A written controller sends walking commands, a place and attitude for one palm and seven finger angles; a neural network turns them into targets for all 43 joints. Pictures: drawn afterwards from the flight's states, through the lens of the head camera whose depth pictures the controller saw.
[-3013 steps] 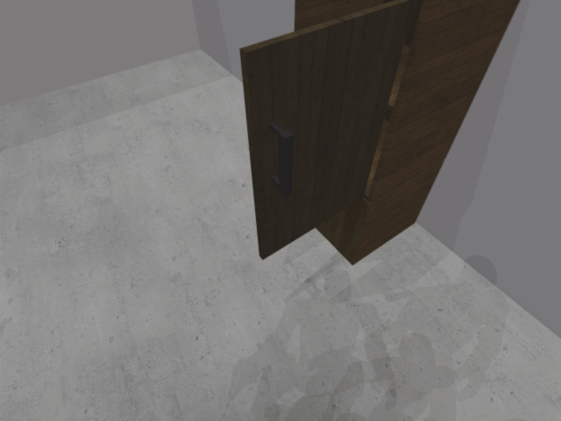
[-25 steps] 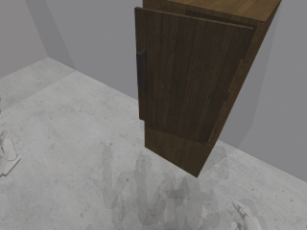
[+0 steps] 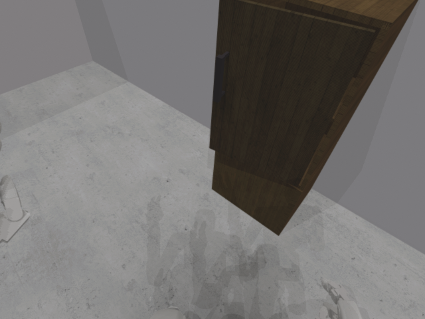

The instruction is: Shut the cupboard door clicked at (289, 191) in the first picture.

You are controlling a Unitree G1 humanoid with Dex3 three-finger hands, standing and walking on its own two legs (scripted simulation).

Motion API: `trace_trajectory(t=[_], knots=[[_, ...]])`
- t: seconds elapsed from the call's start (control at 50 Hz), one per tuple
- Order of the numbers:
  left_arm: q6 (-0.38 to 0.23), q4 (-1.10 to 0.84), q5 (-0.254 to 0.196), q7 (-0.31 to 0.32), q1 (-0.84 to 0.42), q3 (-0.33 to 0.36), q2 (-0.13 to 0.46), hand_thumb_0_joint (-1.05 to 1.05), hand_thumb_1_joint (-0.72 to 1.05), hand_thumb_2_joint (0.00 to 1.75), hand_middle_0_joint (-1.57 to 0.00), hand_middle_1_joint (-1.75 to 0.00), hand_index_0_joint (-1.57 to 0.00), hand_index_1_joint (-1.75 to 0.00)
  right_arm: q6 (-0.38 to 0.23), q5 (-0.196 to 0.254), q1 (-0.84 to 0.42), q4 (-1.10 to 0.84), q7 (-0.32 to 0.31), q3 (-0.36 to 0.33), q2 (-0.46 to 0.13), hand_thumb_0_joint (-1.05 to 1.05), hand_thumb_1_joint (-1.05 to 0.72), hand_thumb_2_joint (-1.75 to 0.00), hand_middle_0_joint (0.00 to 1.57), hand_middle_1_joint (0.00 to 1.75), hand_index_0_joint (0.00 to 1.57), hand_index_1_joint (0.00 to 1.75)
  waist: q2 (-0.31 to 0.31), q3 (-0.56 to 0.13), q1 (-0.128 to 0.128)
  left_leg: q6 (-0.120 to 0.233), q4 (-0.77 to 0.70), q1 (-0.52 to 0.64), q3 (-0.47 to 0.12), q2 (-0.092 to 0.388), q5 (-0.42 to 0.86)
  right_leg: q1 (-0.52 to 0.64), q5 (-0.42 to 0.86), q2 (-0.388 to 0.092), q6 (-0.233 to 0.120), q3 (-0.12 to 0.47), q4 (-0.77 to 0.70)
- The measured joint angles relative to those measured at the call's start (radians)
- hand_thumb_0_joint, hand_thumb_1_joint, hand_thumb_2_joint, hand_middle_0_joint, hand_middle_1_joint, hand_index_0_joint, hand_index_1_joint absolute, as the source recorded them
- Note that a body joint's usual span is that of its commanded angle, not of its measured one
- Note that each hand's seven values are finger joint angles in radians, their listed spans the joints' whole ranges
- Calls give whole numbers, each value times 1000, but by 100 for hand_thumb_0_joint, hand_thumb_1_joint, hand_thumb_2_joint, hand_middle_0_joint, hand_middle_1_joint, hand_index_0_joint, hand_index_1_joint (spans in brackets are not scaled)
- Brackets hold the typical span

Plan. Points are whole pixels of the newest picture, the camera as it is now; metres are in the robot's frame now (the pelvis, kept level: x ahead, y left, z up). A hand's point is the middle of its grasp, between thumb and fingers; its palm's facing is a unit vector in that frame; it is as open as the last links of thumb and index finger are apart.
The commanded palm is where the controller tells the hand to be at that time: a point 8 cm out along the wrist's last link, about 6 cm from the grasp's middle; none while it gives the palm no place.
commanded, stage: step back with the hand held close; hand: left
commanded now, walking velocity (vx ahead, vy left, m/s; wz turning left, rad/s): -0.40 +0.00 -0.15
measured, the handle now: (221, 77) +0.82 +0.03 +0.05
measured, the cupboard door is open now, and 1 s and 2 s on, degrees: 10 10 10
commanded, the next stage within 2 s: stop stepping back and stand still in 0.04 s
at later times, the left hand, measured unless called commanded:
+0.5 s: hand out of the picture +0.14 +0.26 +0.19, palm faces +0.37 -0.85 -0.38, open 7.4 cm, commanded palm +0.08 +0.30 +0.20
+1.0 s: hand (11, 284) +0.12 +0.25 +0.15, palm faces +0.34 -0.84 -0.41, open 7.4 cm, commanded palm none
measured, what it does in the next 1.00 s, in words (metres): walks backwards: left foot, then right foot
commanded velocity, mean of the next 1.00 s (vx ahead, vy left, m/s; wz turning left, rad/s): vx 0.03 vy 0.00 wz -0.02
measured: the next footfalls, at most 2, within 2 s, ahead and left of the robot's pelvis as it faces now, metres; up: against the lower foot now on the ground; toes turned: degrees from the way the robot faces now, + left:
left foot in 0.04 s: +0.12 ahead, +0.11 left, +0.00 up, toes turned +5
right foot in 0.30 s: -0.13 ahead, -0.10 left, +0.00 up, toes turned -6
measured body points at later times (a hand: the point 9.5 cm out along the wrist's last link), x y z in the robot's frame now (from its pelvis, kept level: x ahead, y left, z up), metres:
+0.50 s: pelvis -0.09 +0.01 +0.01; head -0.12 +0.03 +0.46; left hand +0.11 +0.30 +0.21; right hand +0.01 -0.24 -0.07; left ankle -0.02 +0.11 -0.72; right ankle -0.17 -0.10 -0.72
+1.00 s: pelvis -0.11 +0.01 +0.01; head -0.15 +0.01 +0.46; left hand +0.10 +0.29 +0.18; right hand +0.01 -0.25 -0.08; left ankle -0.02 +0.11 -0.72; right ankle -0.17 -0.10 -0.72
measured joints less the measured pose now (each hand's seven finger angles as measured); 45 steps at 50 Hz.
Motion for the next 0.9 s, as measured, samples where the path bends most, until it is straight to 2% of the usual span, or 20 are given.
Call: trace_trajectory(t=[0.04,0.06,0.1,0.14,0.18,0.22,0.26,0.3,0.32,0.34,0.38,0.42,0.46,0.52,0.6,0.68,0.72,0.8,0.86,0.9], knots=[[1,-10,-1,3,-11,-8,0,1,88,90,-21,-30,-22,-30,5,0,-1,-11,-4,8,0,1,-91,-89,21,30,20,30,-7,-19,1,14,-109,60,-5,1,23,-20,13,-5,7,0,-15],[-2,-8,0,5,-31,-6,3,1,88,90,-21,-30,-22,-30,2,0,-9,-20,-11,10,2,1,-91,-89,21,30,20,30,-3,-12,-6,24,-136,51,-7,6,113,-35,-24,2,8,-1,1],[-9,9,0,3,-70,9,12,1,88,90,-21,-30,-22,-30,-17,-2,-27,-29,-21,4,12,1,-91,-89,21,30,20,30,28,13,-19,48,-144,28,-6,44,263,-61,-133,48,8,0,159],[-11,28,-10,-2,-84,32,24,1,88,90,-21,-30,-22,-30,-36,0,-38,-21,-14,-4,35,1,-91,-89,20,30,20,30,47,18,-17,50,-155,23,-10,70,286,-54,-214,87,5,-11,319],[-5,31,-26,-2,-68,48,21,1,88,90,-21,-30,-22,-30,-51,2,-39,-15,-1,-1,52,1,-91,-89,21,30,20,30,57,1,-2,45,-187,25,3,95,299,-1,-263,94,3,-41,353],[1,23,-40,1,-39,49,6,1,89,90,-21,-30,-21,-30,-65,4,-32,-20,9,15,63,1,-91,-89,21,30,20,30,62,-21,11,39,-232,26,27,115,330,85,-304,81,-4,-74,275],[13,15,-45,-2,-23,37,-5,1,89,90,-21,-30,-21,-30,-76,1,-23,-32,14,33,70,1,-91,-89,21,30,20,30,60,-35,16,31,-271,22,46,122,345,196,-316,69,-15,-100,109],[27,-3,-44,-6,-17,34,12,1,89,90,-21,-30,-21,-30,-79,-2,-20,-53,17,52,80,1,-91,-89,21,30,20,30,16,-40,22,13,-274,-5,82,100,302,293,-300,37,-51,-82,-98],[27,-3,-41,-10,-27,24,8,1,89,90,-21,-30,-21,-30,-77,-6,-28,-54,18,56,73,1,-91,-89,21,30,20,30,19,-30,29,-3,-247,-26,84,102,256,287,-245,37,-63,-70,-128],[28,4,-39,-13,-38,5,0,1,89,90,-21,-30,-21,-30,-71,-11,-33,-43,17,57,62,1,-91,-89,21,30,20,30,35,-17,27,-13,-211,-32,68,102,216,282,-217,45,-61,-69,-120],[44,16,-38,-13,-37,-22,9,1,89,90,-21,-30,-21,-30,-48,-4,-15,-12,12,59,51,1,-91,-89,21,30,20,30,31,-26,24,-20,-133,-9,34,72,171,283,-199,41,-48,-54,-110],[56,25,-37,-6,-14,-27,18,1,89,90,-21,-30,-21,-30,-29,3,22,5,2,61,40,1,-91,-89,21,30,20,30,20,-58,10,-14,-141,60,20,46,186,287,-199,34,-37,-37,-110],[63,42,-35,-2,-6,-25,21,1,88,90,-21,-30,-22,-30,-23,10,59,10,-11,52,16,1,-90,-89,21,30,20,30,36,-87,-19,7,-215,138,0,40,201,288,-206,42,-29,-42,-102],[71,95,-36,-1,-29,-10,26,1,88,90,-21,-30,-22,-30,-13,17,73,32,-29,36,3,1,-91,-89,21,30,20,30,14,-81,-50,33,-234,155,7,21,219,296,-202,23,-21,-37,-100],[79,106,-33,1,6,15,29,1,89,90,-21,-30,-21,-30,-21,10,89,17,-38,30,-1,1,-91,-89,20,30,20,30,3,-76,-81,29,-299,169,22,21,269,282,-180,18,-26,-28,-117],[72,71,-29,-2,48,10,34,1,89,90,-21,-30,-21,-30,-30,5,103,-4,-32,24,6,1,-91,-89,20,30,20,30,13,-60,-94,16,-332,157,7,26,274,273,-139,24,-38,-48,-154],[62,54,-29,-5,70,5,36,1,89,90,-21,-30,-21,-30,-28,4,105,-4,-26,23,7,1,-91,-89,20,30,20,30,23,-53,-88,10,-320,145,-4,32,258,271,-126,31,-42,-58,-160],[50,49,-29,-2,93,-12,16,1,89,90,-21,-30,-22,-30,-16,1,101,20,-20,21,-2,1,-91,-89,20,30,20,30,50,-57,-45,0,-259,126,-25,43,200,272,-130,53,-51,-54,-152],[50,79,-24,3,51,-31,-9,1,89,90,-21,-30,-22,-30,-17,6,93,42,-25,18,-11,1,-91,-89,20,30,20,30,69,-55,-20,7,-248,142,-40,47,266,290,-149,64,-48,-57,-129],[51,112,-21,3,9,-40,-24,1,89,90,-21,-30,-22,-30,-19,9,83,53,-30,20,-9,1,-91,-89,20,30,20,30,68,-55,-13,9,-238,156,-42,42,272,305,-164,60,-44,-59,-117]])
